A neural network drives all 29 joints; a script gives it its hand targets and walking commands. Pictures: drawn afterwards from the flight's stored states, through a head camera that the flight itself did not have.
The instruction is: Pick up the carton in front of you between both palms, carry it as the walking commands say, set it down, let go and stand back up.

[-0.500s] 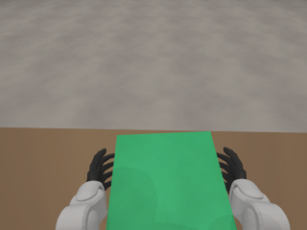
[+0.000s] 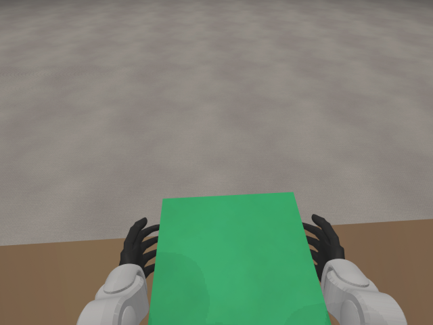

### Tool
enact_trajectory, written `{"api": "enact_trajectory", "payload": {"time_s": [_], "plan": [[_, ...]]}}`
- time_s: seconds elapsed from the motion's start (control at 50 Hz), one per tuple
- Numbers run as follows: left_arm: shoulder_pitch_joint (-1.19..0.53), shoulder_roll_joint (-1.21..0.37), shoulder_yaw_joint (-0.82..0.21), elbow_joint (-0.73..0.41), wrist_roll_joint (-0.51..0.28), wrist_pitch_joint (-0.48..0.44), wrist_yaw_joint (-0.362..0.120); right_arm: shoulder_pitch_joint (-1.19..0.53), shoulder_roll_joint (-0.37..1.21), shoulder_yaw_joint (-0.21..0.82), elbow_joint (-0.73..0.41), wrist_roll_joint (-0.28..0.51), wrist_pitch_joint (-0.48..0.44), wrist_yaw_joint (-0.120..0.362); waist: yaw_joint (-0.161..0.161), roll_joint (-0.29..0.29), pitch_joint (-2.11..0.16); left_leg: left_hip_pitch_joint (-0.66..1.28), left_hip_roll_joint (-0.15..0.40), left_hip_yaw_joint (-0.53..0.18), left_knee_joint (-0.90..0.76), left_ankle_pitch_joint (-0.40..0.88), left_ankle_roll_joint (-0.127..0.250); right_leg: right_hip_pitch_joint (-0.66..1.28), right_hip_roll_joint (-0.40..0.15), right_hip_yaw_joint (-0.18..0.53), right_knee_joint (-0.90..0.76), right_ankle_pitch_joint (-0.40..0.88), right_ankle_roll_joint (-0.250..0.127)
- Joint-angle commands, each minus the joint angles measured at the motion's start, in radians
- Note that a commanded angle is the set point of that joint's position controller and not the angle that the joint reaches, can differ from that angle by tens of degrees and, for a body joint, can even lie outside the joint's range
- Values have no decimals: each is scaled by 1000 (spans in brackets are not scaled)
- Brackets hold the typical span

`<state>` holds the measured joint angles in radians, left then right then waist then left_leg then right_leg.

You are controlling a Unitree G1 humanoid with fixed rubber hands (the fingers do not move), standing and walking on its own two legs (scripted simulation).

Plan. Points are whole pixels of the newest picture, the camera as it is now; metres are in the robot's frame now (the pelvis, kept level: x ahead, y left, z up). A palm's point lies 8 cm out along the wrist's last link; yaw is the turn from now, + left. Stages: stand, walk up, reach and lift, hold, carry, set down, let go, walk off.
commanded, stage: carry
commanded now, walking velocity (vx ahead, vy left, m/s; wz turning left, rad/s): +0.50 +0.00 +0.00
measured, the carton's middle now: (232, 285) +0.22 +0.00 +0.02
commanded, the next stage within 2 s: none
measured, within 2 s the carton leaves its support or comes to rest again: neither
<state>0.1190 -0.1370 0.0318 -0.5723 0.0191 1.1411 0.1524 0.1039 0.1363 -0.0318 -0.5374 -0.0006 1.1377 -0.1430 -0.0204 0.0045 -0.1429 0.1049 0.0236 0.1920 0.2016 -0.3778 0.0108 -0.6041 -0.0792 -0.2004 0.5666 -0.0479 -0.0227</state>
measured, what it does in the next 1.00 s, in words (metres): walks ahead: right foot, then left foot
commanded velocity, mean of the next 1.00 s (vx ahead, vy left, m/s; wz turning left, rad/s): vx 0.50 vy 0.00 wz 0.00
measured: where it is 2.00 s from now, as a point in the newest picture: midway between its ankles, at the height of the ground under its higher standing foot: (206, 190)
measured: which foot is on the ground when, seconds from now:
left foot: down 0.00-0.10, up 0.12-0.56, down 0.58-1.00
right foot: up 0.00-0.04, down 0.06-0.58, up 0.60-1.00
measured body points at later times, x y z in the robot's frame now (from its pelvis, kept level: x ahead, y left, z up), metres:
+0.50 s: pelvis +0.34 -0.01 +0.00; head +0.32 -0.01 +0.45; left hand +0.58 +0.15 +0.09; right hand +0.59 -0.16 +0.08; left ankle +0.50 +0.12 -0.70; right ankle +0.20 -0.09 -0.73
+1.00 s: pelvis +0.64 +0.04 +0.00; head +0.68 +0.05 +0.45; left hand +0.99 +0.20 +0.09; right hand +0.99 -0.11 +0.09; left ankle +0.55 +0.09 -0.73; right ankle +0.75 -0.08 -0.70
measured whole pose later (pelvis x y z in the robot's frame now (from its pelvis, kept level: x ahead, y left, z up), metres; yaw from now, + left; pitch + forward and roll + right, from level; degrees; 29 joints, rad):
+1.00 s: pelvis +0.64 +0.04 +0.00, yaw +1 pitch +6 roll -1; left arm -0.43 -0.14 0.27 -0.12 0.04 0.96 0.20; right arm -0.42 0.16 -0.26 -0.10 -0.03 0.94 -0.18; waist -0.02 -0.01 -0.02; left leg -0.18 -0.03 0.15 0.45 -0.37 0.08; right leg -0.65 -0.04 -0.08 0.74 -0.09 -0.07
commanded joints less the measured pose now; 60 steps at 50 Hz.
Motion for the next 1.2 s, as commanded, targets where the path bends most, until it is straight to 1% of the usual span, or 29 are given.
{"api": "enact_trajectory", "payload": {"time_s": [0.0,0.04,0.06,0.08,0.1,0.16,0.2,0.26,0.34,0.46,0.52,0.56,0.58,0.6,0.62,0.68,0.76,0.86,0.9,0.96,0.98,1.02,1.04,1.06,1.08,1.1,1.12,1.14,1.18], "plan": [[-311,-624,-544,-57,-151,-10,-10,-300,581,519,-116,157,-15,21,9,169,9,-25,203,-17,99,855,80,148,71,-86,-47,6,-27],[-286,-625,-537,-52,-151,-16,-15,-295,579,528,-127,154,-17,20,39,129,-113,-136,150,63,426,889,29,499,128,-128,-104,-67,-29],[-264,-624,-528,-49,-144,-17,-18,-307,576,531,-129,153,-18,20,64,30,-199,-302,120,41,678,605,7,704,-41,100,-135,-205,-50],[-280,-625,-531,-39,-154,-22,-22,-291,589,552,-156,153,-18,23,56,-256,-276,-662,-27,-19,1025,191,-42,940,-344,652,-258,-354,-225],[-256,-660,-546,-41,-173,-27,-33,-305,597,566,-159,164,-22,29,50,-262,-239,-768,-38,-151,1174,-73,-16,885,-361,731,-356,-175,-244],[-332,-761,-583,-57,-193,-54,-67,-313,729,573,-103,152,-50,52,34,-12,-186,-742,100,-204,1106,51,30,655,-280,412,-317,28,-150],[-336,-772,-597,-48,-193,-69,-84,-287,760,573,-69,127,-69,57,28,-62,-174,-689,104,-172,995,124,23,566,-235,293,-364,-80,-100],[-294,-739,-592,-31,-180,-78,-92,-257,753,564,-50,97,-82,47,28,-116,-115,-727,102,-122,831,178,-1,529,-201,195,-405,-137,-105],[-296,-657,-559,-22,-167,-78,-75,-291,691,559,-64,99,-78,26,31,-127,-22,-795,97,-63,605,288,-19,557,-174,122,-412,-45,-118],[-445,-519,-474,23,-148,-78,6,-469,537,500,-42,125,-69,-27,64,-141,72,-758,51,-12,430,354,28,583,-158,75,-362,80,-126],[-571,-490,-453,78,-157,-81,40,-561,484,445,27,133,-75,-50,35,-156,43,-626,19,-5,411,292,78,602,-164,39,-237,282,-104],[-658,-482,-448,110,-160,-84,54,-593,466,402,102,129,-86,-61,-52,-58,-107,-291,-71,51,337,198,77,548,-82,-44,146,397,-50],[-702,-479,-439,126,-154,-87,62,-612,457,383,128,124,-91,-64,-88,101,-197,-127,93,-178,307,88,70,402,-38,-30,440,143,-24],[-712,-508,-429,154,-160,-90,65,-671,448,371,151,135,-97,-70,-38,358,-278,87,352,-734,132,7,208,57,134,59,710,-371,17],[-772,-517,-418,180,-168,-94,69,-700,487,388,162,152,-104,-69,-55,333,-300,97,352,-813,69,84,241,-26,124,199,852,-436,-14],[-873,-624,-376,287,-138,-123,64,-878,609,429,188,177,-143,-44,-37,50,-286,-32,295,-521,194,408,209,-82,34,228,857,-352,-62],[-957,-673,-354,395,-79,-172,55,-1032,681,433,261,175,-190,-19,-5,78,-290,-108,260,-376,169,427,198,-74,20,196,712,-286,-54],[-1008,-692,-354,456,-71,-196,55,-1043,694,395,363,143,-210,-28,-19,88,-243,-33,217,-267,177,570,197,-187,14,160,481,-159,-40],[-1020,-707,-365,457,-85,-194,51,-1035,695,383,379,127,-209,-33,-21,92,-186,-113,140,-173,165,646,167,-54,56,107,214,-66,-37],[-992,-715,-379,442,-97,-181,41,-976,701,372,386,107,-194,-36,-30,149,-183,-92,126,-117,206,782,153,55,102,31,105,-47,-46],[-985,-712,-377,439,-100,-176,37,-974,699,371,387,100,-188,-37,5,162,-241,-71,150,-90,300,911,144,124,86,34,215,86,-72],[-975,-705,-379,435,-108,-168,30,-971,697,380,377,84,-176,-37,80,120,-297,-112,135,-43,534,1014,112,288,137,18,131,-39,-99],[-948,-708,-373,450,-106,-165,26,-989,687,381,364,80,-171,-40,155,37,-302,-242,110,-13,744,956,90,463,138,17,21,21,-99],[-932,-695,-364,460,-99,-166,25,-997,682,373,353,69,-165,-44,173,-135,-289,-475,13,-36,980,580,65,634,9,248,-7,223,-143],[-951,-692,-369,478,-106,-166,27,-968,681,354,369,54,-159,-46,101,-376,-276,-808,-132,-117,1206,-114,29,800,-173,630,-68,401,-308],[-975,-711,-396,467,-133,-166,23,-957,661,332,379,41,-160,-50,116,-300,-281,-966,-79,-217,1265,-189,34,864,-229,712,-59,301,-366],[-1021,-750,-431,437,-168,-172,14,-977,665,312,368,33,-167,-54,131,-163,-273,-1001,-37,-264,1233,-172,35,823,-228,711,-56,200,-362],[-1074,-784,-461,407,-199,-179,4,-1001,676,304,364,31,-175,-56,108,-57,-233,-995,-8,-271,1105,-144,45,750,-206,669,-57,138,-323],[-1158,-819,-503,373,-235,-198,-6,-1022,697,290,373,24,-197,-56,107,3,-198,-910,17,-266,883,-126,33,629,-202,607,-84,12,-275]]}}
